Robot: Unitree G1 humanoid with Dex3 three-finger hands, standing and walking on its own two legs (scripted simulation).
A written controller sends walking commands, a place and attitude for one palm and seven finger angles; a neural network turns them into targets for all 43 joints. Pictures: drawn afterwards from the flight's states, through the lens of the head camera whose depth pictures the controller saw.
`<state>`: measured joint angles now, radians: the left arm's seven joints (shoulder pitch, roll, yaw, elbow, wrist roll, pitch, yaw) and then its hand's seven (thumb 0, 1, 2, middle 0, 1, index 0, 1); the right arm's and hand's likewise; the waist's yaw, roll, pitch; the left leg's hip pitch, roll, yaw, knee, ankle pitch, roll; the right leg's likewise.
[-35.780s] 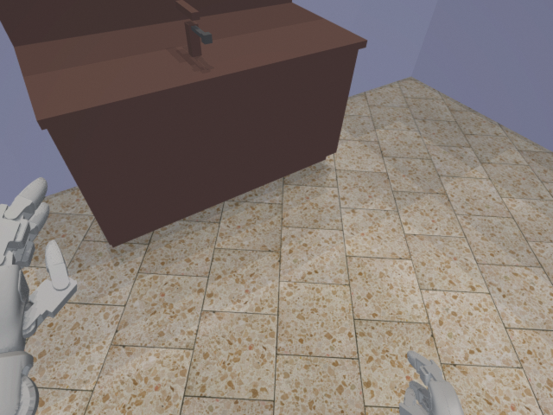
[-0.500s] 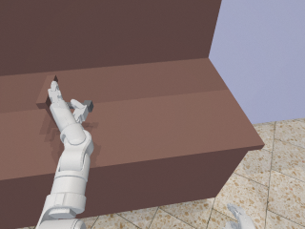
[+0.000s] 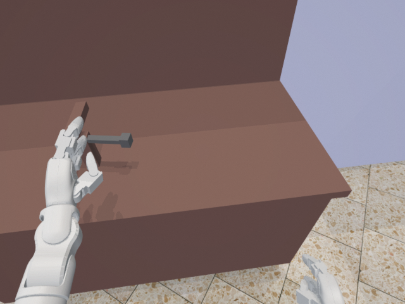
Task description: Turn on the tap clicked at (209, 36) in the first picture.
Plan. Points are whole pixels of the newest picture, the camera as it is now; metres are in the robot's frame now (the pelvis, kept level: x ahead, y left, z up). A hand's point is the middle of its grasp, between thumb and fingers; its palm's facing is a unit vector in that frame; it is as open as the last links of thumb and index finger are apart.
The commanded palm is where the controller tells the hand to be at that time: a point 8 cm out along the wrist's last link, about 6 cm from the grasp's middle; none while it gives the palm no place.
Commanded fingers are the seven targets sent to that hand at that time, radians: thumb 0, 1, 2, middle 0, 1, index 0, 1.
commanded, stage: draw the hand back beside the body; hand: left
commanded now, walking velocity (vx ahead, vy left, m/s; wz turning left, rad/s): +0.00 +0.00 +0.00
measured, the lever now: (126, 140) +0.48 +0.26 +0.03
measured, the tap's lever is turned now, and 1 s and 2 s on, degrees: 78 78 78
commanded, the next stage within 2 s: step back with the hand held close in 0.88 s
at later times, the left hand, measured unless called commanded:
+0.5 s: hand (72, 201) +0.22 +0.24 +0.15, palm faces +0.37 -0.88 -0.30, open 7.4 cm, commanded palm +0.18 +0.28 +0.16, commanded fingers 0.00 0.90 0.90 -0.20 -0.30 -0.20 -0.30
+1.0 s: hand (61, 211) +0.20 +0.24 +0.16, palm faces +0.39 -0.86 -0.32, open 7.4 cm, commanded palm +0.16 +0.29 +0.17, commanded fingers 0.00 0.90 0.90 -0.20 -0.30 -0.20 -0.30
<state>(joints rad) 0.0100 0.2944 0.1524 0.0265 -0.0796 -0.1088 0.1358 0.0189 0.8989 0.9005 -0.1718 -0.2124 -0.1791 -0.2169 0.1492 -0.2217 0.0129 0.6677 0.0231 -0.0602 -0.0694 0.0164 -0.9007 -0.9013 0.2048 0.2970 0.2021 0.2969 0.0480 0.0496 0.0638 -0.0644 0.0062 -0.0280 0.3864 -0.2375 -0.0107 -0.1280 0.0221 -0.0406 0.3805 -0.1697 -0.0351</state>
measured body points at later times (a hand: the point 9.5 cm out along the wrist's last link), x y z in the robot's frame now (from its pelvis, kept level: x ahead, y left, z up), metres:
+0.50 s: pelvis +0.01 +0.00 +0.00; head -0.01 -0.01 +0.45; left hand +0.20 +0.28 +0.17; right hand +0.20 -0.22 -0.08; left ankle -0.01 +0.13 -0.74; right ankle +0.03 -0.10 -0.74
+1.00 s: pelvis +0.01 +0.01 +0.00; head -0.01 -0.01 +0.45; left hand +0.18 +0.28 +0.17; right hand +0.20 -0.21 -0.08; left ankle -0.01 +0.13 -0.74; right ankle +0.03 -0.10 -0.74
